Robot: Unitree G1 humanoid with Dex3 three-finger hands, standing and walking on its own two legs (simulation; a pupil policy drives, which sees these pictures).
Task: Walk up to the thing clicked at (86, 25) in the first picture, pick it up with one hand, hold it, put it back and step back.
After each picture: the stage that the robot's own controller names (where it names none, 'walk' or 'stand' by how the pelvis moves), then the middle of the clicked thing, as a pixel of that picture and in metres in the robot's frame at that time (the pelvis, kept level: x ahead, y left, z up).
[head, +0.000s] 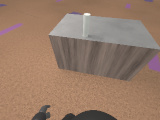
stand; (86, 26) +0.96 +0.14 +0.08
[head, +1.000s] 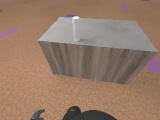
walk; (76, 29) +0.84 +0.25 +0.09
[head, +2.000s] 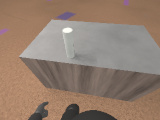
stand; (69, 44) +0.53 +0.23 +0.10
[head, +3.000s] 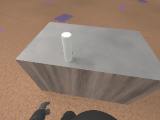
stand; (67, 48) +0.52 +0.22 +0.08
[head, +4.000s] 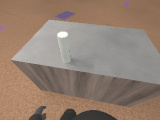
stand; (64, 49) +0.47 +0.24 +0.09
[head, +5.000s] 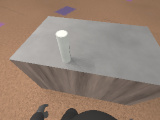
stand; (64, 48) +0.46 +0.23 +0.09
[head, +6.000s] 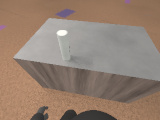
stand; (64, 47) +0.50 +0.25 +0.08
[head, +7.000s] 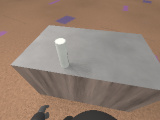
stand; (62, 54) +0.45 +0.25 +0.08
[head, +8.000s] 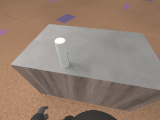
stand; (62, 54) +0.45 +0.25 +0.08
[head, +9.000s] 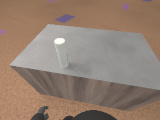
stand; (62, 54) +0.45 +0.25 +0.08
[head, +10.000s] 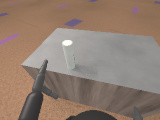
rise first; (69, 56) +0.45 +0.22 +0.08
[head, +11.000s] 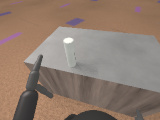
go down; (70, 53) +0.47 +0.23 +0.08
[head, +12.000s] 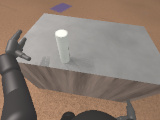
go down; (63, 48) +0.47 +0.20 +0.09
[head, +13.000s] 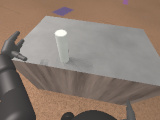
go down; (63, 48) +0.48 +0.21 +0.10
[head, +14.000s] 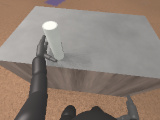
close in; (55, 43) +0.46 +0.23 +0.13
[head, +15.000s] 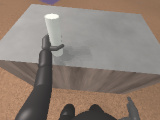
lift; (55, 38) +0.50 +0.22 +0.14
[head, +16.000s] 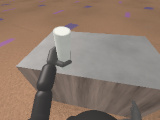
lift; (63, 52) +0.33 +0.17 +0.25
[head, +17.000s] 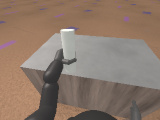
lift; (69, 52) +0.36 +0.16 +0.24
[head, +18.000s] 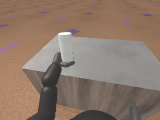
hold; (67, 55) +0.34 +0.17 +0.23
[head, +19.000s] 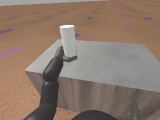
hold; (70, 49) +0.34 +0.15 +0.28
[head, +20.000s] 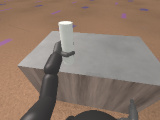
crouch; (67, 45) +0.40 +0.17 +0.25
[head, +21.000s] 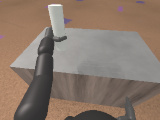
lower; (59, 30) +0.48 +0.21 +0.28
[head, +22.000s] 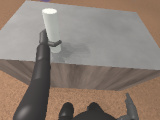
lower; (53, 34) +0.52 +0.22 +0.15
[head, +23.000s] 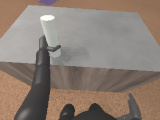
lower; (52, 39) +0.50 +0.23 +0.14
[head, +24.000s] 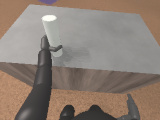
lower; (54, 39) +0.50 +0.22 +0.14
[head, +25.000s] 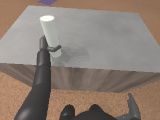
lower; (52, 39) +0.50 +0.23 +0.14
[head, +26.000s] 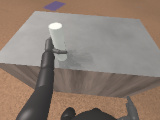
open; (59, 44) +0.48 +0.20 +0.13
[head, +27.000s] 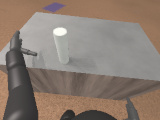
sink last; (62, 48) +0.45 +0.19 +0.12
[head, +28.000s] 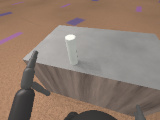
stand; (72, 51) +0.48 +0.21 +0.11
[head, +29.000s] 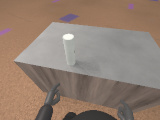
stand; (70, 51) +0.46 +0.20 +0.11
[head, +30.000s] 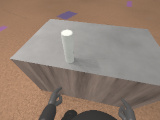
stand; (68, 48) +0.47 +0.20 +0.12
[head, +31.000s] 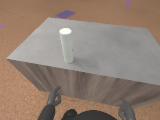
stand; (67, 47) +0.46 +0.20 +0.13
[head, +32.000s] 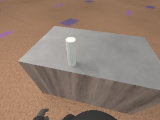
stand; (71, 53) +0.49 +0.19 +0.08
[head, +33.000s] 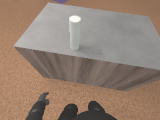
walk; (74, 35) +0.57 +0.16 +0.09
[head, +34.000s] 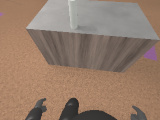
walk; (73, 14) +0.83 +0.26 +0.11
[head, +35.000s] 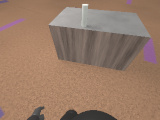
stand; (84, 16) +1.12 +0.23 +0.10
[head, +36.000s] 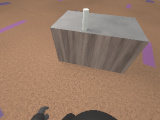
stand; (85, 20) +1.13 +0.19 +0.08
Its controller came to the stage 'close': yes
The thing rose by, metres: 0.21
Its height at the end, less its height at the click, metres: +0.00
